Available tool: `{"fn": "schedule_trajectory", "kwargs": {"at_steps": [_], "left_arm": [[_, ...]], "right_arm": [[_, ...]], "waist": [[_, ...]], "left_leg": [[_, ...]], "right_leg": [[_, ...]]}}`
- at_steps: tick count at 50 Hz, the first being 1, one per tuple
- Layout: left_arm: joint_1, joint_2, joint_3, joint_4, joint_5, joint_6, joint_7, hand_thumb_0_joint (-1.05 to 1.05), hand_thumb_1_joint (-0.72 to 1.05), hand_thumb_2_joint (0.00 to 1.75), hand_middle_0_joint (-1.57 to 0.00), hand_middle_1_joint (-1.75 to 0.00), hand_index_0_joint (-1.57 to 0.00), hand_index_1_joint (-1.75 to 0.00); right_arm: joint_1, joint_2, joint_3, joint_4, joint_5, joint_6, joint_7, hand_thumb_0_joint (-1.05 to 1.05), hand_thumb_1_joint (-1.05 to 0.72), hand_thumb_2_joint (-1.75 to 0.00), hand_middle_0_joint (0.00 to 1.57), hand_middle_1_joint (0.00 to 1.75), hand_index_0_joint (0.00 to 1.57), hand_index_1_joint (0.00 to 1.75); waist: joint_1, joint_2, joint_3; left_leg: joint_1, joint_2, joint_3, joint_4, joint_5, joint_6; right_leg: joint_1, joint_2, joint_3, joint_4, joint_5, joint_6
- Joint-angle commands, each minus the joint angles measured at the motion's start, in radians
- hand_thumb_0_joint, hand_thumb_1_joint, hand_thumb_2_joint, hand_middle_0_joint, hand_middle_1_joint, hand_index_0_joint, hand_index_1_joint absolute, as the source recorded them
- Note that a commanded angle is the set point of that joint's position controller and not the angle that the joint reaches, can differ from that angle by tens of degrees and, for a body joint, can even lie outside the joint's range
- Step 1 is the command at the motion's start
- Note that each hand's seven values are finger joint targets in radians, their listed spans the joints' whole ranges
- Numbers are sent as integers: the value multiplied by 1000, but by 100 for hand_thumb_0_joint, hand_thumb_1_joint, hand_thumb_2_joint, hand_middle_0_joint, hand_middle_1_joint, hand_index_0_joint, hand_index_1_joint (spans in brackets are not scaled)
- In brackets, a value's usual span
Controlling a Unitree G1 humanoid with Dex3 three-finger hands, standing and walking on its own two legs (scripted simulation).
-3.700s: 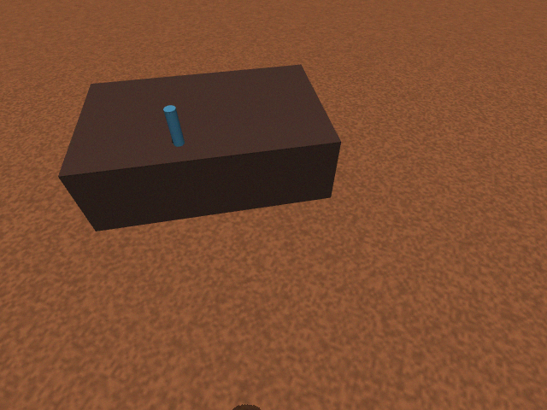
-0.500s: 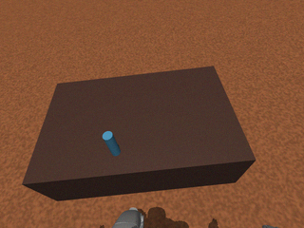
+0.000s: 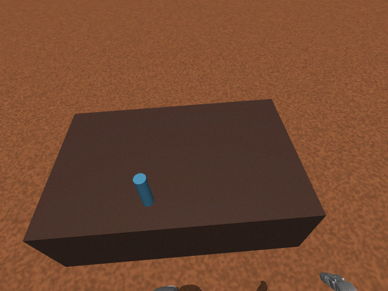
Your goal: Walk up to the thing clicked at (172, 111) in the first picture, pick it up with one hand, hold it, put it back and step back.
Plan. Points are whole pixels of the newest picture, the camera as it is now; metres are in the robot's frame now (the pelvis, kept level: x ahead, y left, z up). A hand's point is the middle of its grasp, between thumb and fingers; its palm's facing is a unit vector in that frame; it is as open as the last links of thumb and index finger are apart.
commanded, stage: walk up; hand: left
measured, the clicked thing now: (144, 190) +0.52 +0.23 -0.31
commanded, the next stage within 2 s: stand in 1.52 s
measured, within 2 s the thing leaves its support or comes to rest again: neither
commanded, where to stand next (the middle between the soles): +0.07 +0.01 m, yaw +1 degrees
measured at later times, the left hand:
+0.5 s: hand out of the picture +0.11 +0.26 -0.14, palm faces -0.01 -0.94 -0.34, open 7.4 cm
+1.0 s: hand out of the picture +0.10 +0.28 -0.13, palm faces +0.01 -0.93 -0.36, open 7.4 cm
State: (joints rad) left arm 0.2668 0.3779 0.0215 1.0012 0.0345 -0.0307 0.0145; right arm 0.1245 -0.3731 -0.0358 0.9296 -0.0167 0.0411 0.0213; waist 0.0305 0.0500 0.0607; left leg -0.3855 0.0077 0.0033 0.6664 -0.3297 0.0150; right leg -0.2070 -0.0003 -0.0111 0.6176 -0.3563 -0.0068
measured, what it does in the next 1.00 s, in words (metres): stands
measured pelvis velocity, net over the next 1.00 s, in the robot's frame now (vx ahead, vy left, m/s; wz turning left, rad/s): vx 0.03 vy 0.01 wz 0.02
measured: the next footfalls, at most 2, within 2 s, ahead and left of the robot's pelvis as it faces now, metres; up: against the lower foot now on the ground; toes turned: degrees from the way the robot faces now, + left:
none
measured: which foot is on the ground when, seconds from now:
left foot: down 0.00-1.00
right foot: down 0.00-1.00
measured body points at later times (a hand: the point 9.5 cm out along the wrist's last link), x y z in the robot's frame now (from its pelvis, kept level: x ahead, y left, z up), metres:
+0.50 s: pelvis +0.02 +0.01 +0.02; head +0.03 +0.02 +0.47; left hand +0.12 +0.31 -0.11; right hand +0.09 -0.29 -0.11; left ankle +0.08 +0.12 -0.73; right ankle -0.01 -0.12 -0.73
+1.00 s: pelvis +0.03 +0.01 +0.02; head +0.04 +0.01 +0.47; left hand +0.10 +0.33 -0.11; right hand +0.14 -0.28 -0.11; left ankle +0.08 +0.12 -0.73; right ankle -0.01 -0.12 -0.73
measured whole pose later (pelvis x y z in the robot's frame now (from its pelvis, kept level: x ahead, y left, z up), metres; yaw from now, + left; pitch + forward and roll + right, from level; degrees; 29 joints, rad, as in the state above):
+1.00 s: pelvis +0.03 +0.01 +0.02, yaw +1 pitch -3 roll +0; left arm 0.10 0.36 0.01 1.16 0.01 -0.02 0.00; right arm 0.06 -0.34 -0.02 1.14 -0.01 0.01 0.01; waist 0.01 0.02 0.05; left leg -0.20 -0.01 0.00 0.36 -0.12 0.02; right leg -0.02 -0.03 -0.03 0.31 -0.25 0.03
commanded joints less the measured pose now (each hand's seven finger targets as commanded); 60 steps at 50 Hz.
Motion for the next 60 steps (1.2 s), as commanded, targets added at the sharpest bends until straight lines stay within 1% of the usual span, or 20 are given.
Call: {"fn": "schedule_trajectory", "kwargs": {"at_steps": [1, 2, 3, 4, 6, 7, 8, 10, 13, 16, 22, 26, 28, 32, 42, 47, 48, 53, 55, 60], "left_arm": [[-186, 220, 42, -92, -11, -44, 14, 0, 90, 90, -20, -30, -20, -30], [-174, 210, 40, -80, -12, -47, 11, 0, 90, 90, -20, -30, -20, -30], [-148, 214, 39, -68, -16, -47, 7, 0, 90, 90, -20, -30, -20, -30], [-113, 218, 36, -58, -20, -44, 3, 0, 90, 90, -20, -30, -20, -30], [-123, 222, 36, -48, -18, -30, -3, 0, 90, 90, -20, -30, -20, -30], [-145, 223, 39, -44, -15, -24, -4, 0, 90, 90, -20, -30, -20, -30], [-154, 222, 39, -38, -14, -21, -4, 0, 90, 90, -20, -30, -20, -30], [-141, 214, 33, -24, -18, -21, -4, 0, 90, 90, -20, -30, -20, -30], [-120, 209, 31, -4, -22, -29, -3, 0, 90, 90, -20, -30, -20, -30], [-142, 210, 31, 12, -30, -21, -3, 0, 90, 90, -20, -30, -20, -30], [-160, 208, 24, 43, -30, -19, 3, 0, 90, 90, -20, -30, -20, -30], [-193, 203, 23, 58, -32, -17, 4, 0, 90, 90, -20, -30, -20, -30], [-201, 203, 19, 59, -30, -15, 4, 0, 90, 90, -20, -30, -20, -30], [-228, 201, 20, 73, -25, -13, 4, 0, 90, 90, -20, -30, -20, -30], [-224, 194, 21, 95, -24, -11, 4, 0, 90, 90, -20, -30, -20, -30], [-221, 192, 19, 93, -20, -10, 4, 0, 90, 90, -20, -30, -20, -30], [-222, 193, 22, 97, -20, -10, 4, 0, 90, 90, -20, -30, -20, -30], [-222, 196, 23, 93, -16, -7, 4, 0, 90, 90, -20, -30, -20, -30], [-202, 191, 22, 96, -18, -7, 4, 0, 90, 90, -20, -30, -20, -30], [-198, 190, 24, 96, -14, -7, 4, 0, 90, 90, -20, -30, -20, -30]], "right_arm": [[-30, -185, -46, -23, 13, -46, 2, 0, -90, -90, 20, 30, 20, 30], [-24, -182, -46, -12, 13, -52, 3, 0, -90, -90, 20, 30, 20, 30], [-42, -185, -44, -10, 10, -55, 2, 0, -90, -90, 20, 30, 20, 30], [-66, -198, -41, -16, 6, -57, 0, 0, -90, -90, 20, 30, 20, 30], [-64, -205, -35, 0, 8, -55, 3, 0, -90, -90, 20, 30, 20, 30], [-60, -209, -36, 17, 7, -52, 5, 0, -90, -90, 20, 30, 20, 30], [-52, -210, -35, 30, 7, -51, 6, 0, -90, -90, 20, 30, 20, 30], [-58, -212, -30, 46, 5, -55, 4, 0, -90, -90, 20, 30, 20, 30], [-61, -201, -17, 62, 4, -67, 2, 0, -90, -90, 20, 30, 20, 30], [-57, -207, -17, 90, 6, -71, -4, 0, -90, -90, 20, 30, 20, 30], [-72, -197, -14, 114, 8, -72, -13, 0, -90, -90, 20, 30, 20, 30], [-65, -188, -17, 133, 11, -70, -17, 0, -90, -90, 20, 30, 20, 30], [-82, -191, -18, 132, 12, -66, -18, 0, -90, -90, 20, 30, 20, 30], [-88, -187, -22, 143, 11, -62, -18, 0, -90, -90, 20, 30, 20, 30], [-115, -183, -19, 151, 10, -60, -18, 0, -90, -90, 20, 30, 20, 30], [-118, -183, -21, 151, 9, -56, -17, 0, -90, -90, 20, 30, 20, 30], [-115, -177, -20, 154, 9, -56, -17, 0, -90, -90, 20, 30, 20, 30], [-118, -184, -22, 152, 6, -53, -17, 0, -90, -90, 20, 30, 20, 30], [-124, -180, -21, 152, 6, -54, -17, 0, -90, -90, 20, 30, 20, 30], [-117, -182, -22, 151, 7, -55, -18, 0, -90, -90, 20, 30, 20, 30]], "waist": [[-76, -120, 30], [-68, -123, -10], [-48, -126, -32], [-32, -121, -54], [-31, -124, -23], [-36, -127, 14], [-39, -115, 30], [-30, -71, 28], [-18, -41, -61], [-18, 0, -68], [-17, 8, -101], [-27, -9, -114], [-29, -14, -103], [-39, -44, -89], [-30, -52, -98], [-32, -53, -100], [-32, -62, -103], [-37, -38, -85], [-27, -28, -91], [-31, -29, -78]], "left_leg": [[199, 55, -92, -159, 125, 25], [243, 71, -117, -180, 210, 40], [264, 77, -118, -181, 252, 47], [269, 82, -131, -188, 173, 51], [199, 80, -155, -244, -65, 39], [160, 78, -158, -267, -122, 34], [147, 85, -171, -295, -127, 28], [115, 107, -201, -334, -132, 34], [143, 107, -181, -333, 33, 32], [140, 116, -189, -358, 56, 26], [201, 118, -150, -318, 291, 31], [238, 114, -130, -301, 397, 30], [246, 113, -131, -315, 336, 30], [243, 109, -127, -329, 305, 27], [288, 111, -117, -333, 385, 22], [293, 107, -118, -349, 325, 22], [290, 110, -117, -344, 359, 23], [268, 102, -126, -372, 251, 16], [271, 108, -135, -378, 261, 19], [257, 103, -140, -386, 228, 18]], "right_leg": [[-205, -184, 157, -256, 36, -78], [-177, -152, 125, -235, 103, -49], [-159, -134, 122, -226, 138, -37], [-154, -129, 130, -243, 98, -34], [-147, -133, 143, -300, -150, -35], [-147, -127, 137, -312, -229, -39], [-140, -120, 131, -303, -231, -43], [-94, -101, 103, -275, -145, -46], [38, -107, 92, -270, 60, -42], [60, -100, 70, -258, 74, -36], [102, -118, 66, -298, 210, -28], [111, -126, 60, -307, 265, -20], [97, -127, 60, -325, 245, -17], [97, -129, 59, -343, 231, -16], [106, -131, 45, -361, 270, -2], [111, -133, 45, -368, 249, -1], [124, -131, 39, -367, 257, -1], [113, -130, 44, -376, 203, -6], [120, -126, 37, -370, 204, -5], [121, -125, 35, -374, 195, -6]]}}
